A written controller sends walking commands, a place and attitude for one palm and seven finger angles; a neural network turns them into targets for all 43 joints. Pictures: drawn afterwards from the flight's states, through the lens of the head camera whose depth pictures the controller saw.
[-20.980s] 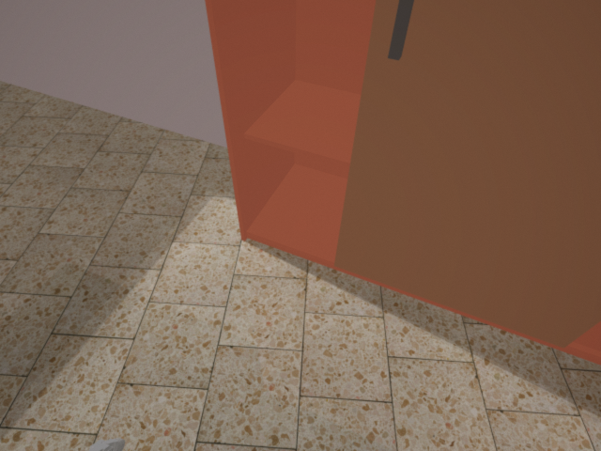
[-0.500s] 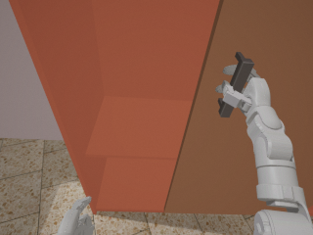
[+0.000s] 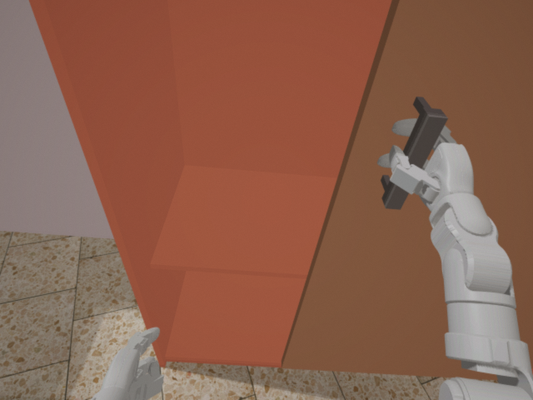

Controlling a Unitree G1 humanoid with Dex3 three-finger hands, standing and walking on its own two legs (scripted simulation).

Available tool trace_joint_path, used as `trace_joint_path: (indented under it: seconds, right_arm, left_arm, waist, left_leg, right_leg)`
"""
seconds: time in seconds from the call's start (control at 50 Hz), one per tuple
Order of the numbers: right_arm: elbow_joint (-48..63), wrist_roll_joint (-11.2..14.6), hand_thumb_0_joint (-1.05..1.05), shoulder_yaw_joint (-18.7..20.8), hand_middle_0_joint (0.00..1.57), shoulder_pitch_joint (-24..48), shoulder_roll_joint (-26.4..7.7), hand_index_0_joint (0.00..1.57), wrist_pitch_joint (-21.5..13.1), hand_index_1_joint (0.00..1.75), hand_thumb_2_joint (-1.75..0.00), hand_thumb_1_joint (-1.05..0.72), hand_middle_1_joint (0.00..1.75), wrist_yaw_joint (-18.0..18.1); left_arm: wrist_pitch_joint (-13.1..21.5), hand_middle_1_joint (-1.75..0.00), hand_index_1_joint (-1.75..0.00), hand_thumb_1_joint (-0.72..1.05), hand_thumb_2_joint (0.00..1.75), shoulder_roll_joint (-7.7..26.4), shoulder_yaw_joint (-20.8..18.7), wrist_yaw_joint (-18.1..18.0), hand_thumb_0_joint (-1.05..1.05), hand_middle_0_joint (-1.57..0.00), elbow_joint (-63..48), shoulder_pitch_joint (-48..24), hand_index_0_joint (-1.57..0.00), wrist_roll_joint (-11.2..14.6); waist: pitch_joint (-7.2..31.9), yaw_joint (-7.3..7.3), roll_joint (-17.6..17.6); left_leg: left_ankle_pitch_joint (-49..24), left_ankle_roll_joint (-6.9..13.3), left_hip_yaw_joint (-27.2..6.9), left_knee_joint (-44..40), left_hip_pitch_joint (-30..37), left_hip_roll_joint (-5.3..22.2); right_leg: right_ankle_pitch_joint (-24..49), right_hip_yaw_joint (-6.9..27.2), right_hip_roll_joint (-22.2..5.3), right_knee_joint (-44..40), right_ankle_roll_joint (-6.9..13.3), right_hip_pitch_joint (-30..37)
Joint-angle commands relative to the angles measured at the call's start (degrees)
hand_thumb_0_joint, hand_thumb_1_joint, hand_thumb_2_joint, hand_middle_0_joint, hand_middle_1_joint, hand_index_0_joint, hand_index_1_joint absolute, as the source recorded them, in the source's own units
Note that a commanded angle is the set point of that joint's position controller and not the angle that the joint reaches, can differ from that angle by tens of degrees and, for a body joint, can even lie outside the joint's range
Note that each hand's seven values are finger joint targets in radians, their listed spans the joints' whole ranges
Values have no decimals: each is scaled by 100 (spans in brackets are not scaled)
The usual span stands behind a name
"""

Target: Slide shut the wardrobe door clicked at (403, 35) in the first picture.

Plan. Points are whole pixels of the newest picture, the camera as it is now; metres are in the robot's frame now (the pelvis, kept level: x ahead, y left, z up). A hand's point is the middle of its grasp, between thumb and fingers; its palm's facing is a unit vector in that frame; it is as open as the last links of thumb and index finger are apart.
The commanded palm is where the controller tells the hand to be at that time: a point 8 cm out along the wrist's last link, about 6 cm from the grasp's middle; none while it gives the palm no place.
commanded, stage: grip the handle and tug to test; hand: right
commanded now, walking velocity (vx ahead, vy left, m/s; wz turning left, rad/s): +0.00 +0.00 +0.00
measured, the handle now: (405, 154) +0.42 -0.16 +0.22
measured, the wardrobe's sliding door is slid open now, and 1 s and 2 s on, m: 0.41 0.37 0.27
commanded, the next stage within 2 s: tug the door sideways, standing still in 0.16 s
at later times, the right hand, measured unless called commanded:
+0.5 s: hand (399, 172) +0.37 -0.13 +0.22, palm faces +0.02 +1.00 -0.04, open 6.0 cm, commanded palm +0.35 -0.16 +0.22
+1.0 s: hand (374, 171) +0.37 -0.10 +0.22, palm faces +0.01 +1.00 -0.09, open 6.2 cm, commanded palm +0.35 -0.14 +0.22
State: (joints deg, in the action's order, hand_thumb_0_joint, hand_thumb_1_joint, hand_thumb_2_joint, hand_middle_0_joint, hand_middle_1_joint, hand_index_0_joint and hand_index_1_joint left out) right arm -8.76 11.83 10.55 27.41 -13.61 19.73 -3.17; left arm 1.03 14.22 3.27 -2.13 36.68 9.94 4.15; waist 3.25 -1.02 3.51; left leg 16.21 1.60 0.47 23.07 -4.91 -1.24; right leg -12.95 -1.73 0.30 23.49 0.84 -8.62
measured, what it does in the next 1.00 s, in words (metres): stands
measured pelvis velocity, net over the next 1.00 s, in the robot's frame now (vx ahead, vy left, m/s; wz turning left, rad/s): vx -0.01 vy -0.01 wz -0.07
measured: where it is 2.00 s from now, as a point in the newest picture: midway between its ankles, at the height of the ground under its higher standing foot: outside the picture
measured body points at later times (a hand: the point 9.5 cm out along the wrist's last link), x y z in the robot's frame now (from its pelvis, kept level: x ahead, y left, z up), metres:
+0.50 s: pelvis +0.03 +0.00 +0.00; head +0.01 +0.03 +0.45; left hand +0.25 +0.22 -0.08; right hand +0.36 -0.19 +0.23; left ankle -0.04 +0.10 -0.74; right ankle +0.00 -0.11 -0.74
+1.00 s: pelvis -0.01 -0.01 -0.01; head -0.02 +0.02 +0.44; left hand +0.19 +0.17 -0.11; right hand +0.36 -0.15 +0.23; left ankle -0.04 +0.10 -0.74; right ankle +0.00 -0.11 -0.74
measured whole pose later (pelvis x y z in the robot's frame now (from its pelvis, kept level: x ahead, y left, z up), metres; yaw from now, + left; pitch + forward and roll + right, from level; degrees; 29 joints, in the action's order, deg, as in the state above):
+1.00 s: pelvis -0.01 -0.01 -0.01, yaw -4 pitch -2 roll +0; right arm -11.3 8.1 -2.9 35.3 -5.2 17.3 5.4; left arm 1.0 11.6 3.0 1.6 39.1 7.9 2.6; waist 0.7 2.7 4.2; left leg 18.6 0.4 3.7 27.6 -6.6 1.1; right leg -14.0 2.1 3.0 28.4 1.8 -12.1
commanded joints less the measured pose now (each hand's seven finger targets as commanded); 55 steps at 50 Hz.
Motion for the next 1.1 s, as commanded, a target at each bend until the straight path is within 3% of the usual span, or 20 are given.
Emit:
trace_joint_path:
  seconds: [0.0,0.08,0.14,0.24,0.28,0.36,0.38,0.4,0.5,0.72,0.78,0.92,0.94,0.96,0.98,1.0,1.02,1.08]
  right_arm:
    - [2073,121,0,232,45,1388,-915,45,-367,140,-90,-90,140,-230]
    - [2855,136,0,228,45,666,-845,45,-280,140,-90,-90,140,-262]
    - [3309,163,0,151,45,152,-764,45,-192,140,-90,-90,140,-276]
    - [3665,212,0,219,45,2,-827,45,59,140,-90,-90,140,-281]
    - [3300,212,0,540,45,726,-1186,45,167,140,-90,-90,140,-233]
    - [3156,166,0,-305,45,1623,-411,45,286,140,-90,-90,140,-135]
    - [3095,143,0,-406,45,1849,-323,45,319,140,-90,-90,140,-76]
    - [3097,107,0,-631,45,1960,-159,45,302,140,-90,-90,140,-37]
    - [2942,-26,0,-1252,45,2398,316,45,134,140,-90,-90,140,22]
    - [2403,-146,0,-2085,45,3491,1097,45,-357,140,-90,-90,140,59]
    - [2127,-170,0,-2312,45,3704,1380,45,-471,140,-90,-90,140,129]
    - [1648,-251,0,-2440,45,4331,1565,45,-780,140,-90,-90,140,406]
    - [1574,-237,0,-2238,45,4781,1332,45,-818,140,-90,-90,140,468]
    - [1937,-592,0,-7,45,4905,-1642,45,-1767,140,-90,-90,140,825]
    - [1373,-709,0,-780,45,4314,-536,45,-2071,140,-90,-90,140,795]
    - [1437,-670,0,-767,45,4228,-551,45,-2321,140,-90,-90,140,765]
    - [1453,-677,0,-916,45,4217,-340,45,-2484,140,-90,-90,140,717]
    - [1428,-728,0,-903,45,4167,-331,45,-2722,140,-90,-90,140,685]
  left_arm:
    - [286,-30,-30,90,90,601,-210,6,0,-20,-1115,-1114,-20,-18]
    - [274,-30,-30,90,90,576,-222,79,0,-20,-1278,-1189,-20,-13]
    - [261,-30,-30,90,90,576,-228,135,0,-20,-1346,-1186,-20,-18]
    - [230,-30,-30,90,90,604,-237,134,0,-20,-1335,-1219,-20,-21]
    - [193,-30,-30,90,90,648,-222,70,0,-20,-1179,-1208,-20,-29]
    - [251,-30,-30,90,90,601,-212,26,0,-20,-1030,-1218,-20,-31]
    - [260,-30,-30,90,90,595,-224,20,0,-20,-984,-1181,-20,-38]
    - [262,-30,-30,90,90,588,-232,21,0,-20,-947,-1186,-20,-50]
    - [223,-30,-30,90,90,504,-236,72,0,-20,-883,-1234,-20,-88]
    - [188,-30,-30,90,90,345,-202,243,0,-20,-860,-1272,-20,-130]
    - [225,-30,-30,90,90,324,-216,295,0,-20,-830,-1222,-20,-124]
    - [328,-30,-30,90,90,301,-263,402,0,-20,-695,-1056,-20,-143]
    - [354,-30,-30,90,90,328,-269,373,0,-20,-622,-1037,-20,-135]
    - [258,-30,-30,90,90,557,-300,127,0,-20,-687,-824,-20,-205]
    - [205,-30,-30,90,90,340,-280,66,0,-20,-558,-863,-20,-303]
    - [200,-30,-30,90,90,412,-318,21,0,-20,-559,-838,-20,-302]
    - [233,-30,-30,90,90,374,-361,-32,0,-20,-629,-909,-20,-297]
    - [246,-30,-30,90,90,352,-428,-107,0,-20,-661,-826,-20,-291]
  waist:
    - [1608,356,-423]
    - [1834,426,-282]
    - [1890,443,-386]
    - [1871,416,-452]
    - [1711,349,-482]
    - [1561,139,-119]
    - [1632,108,-111]
    - [1633,74,-352]
    - [1663,-10,-341]
    - [1756,-118,-46]
    - [1747,-161,-171]
    - [1776,-166,-78]
    - [1787,-193,-214]
    - [990,184,-147]
    - [840,137,-576]
    - [967,121,-433]
    - [1141,93,-324]
    - [1530,27,578]
  left_leg:
    - [-3211,-13,120,-21,246,103]
    - [-3596,-25,143,137,338,120]
    - [-3951,-56,163,231,370,138]
    - [-4310,-107,164,304,351,158]
    - [-4098,-84,160,228,265,129]
    - [-4077,-83,184,226,-52,140]
    - [-4053,-84,192,234,-101,132]
    - [-4144,-88,203,244,-70,133]
    - [-3658,-29,216,235,-220,129]
    - [-2705,59,295,279,-634,81]
    - [-2492,62,333,304,-788,54]
    - [-1871,96,373,241,-924,9]
    - [-1770,85,357,185,-933,-2]
    - [-939,-81,-69,105,-1072,241]
    - [-768,-109,-20,48,-1057,238]
    - [-519,-90,36,204,-1087,192]
    - [-434,-127,57,457,-1153,120]
    - [528,-140,40,1273,-1791,-15]
  right_leg:
    - [2461,198,-14,127,183,969]
    - [2936,173,-31,183,168,1089]
    - [3366,193,-53,288,188,1107]
    - [3576,170,-63,395,197,1117]
    - [3225,162,-18,357,173,1036]
    - [3559,217,-17,486,173,1311]
    - [3631,250,-10,524,169,1391]
    - [3664,255,-12,569,190,1368]
    - [3271,376,19,528,183,1477]
    - [2883,691,-31,505,62,1747]
    - [2838,787,-70,489,24,1817]
    - [2209,866,-59,387,-68,1731]
    - [1988,862,-52,345,-60,1700]
    - [1244,939,-625,207,334,647]
    - [562,948,-587,148,314,572]
    - [109,1107,-755,-48,311,553]
    - [109,1285,-946,-82,385,678]
    - [694,1781,-1492,-18,715,1336]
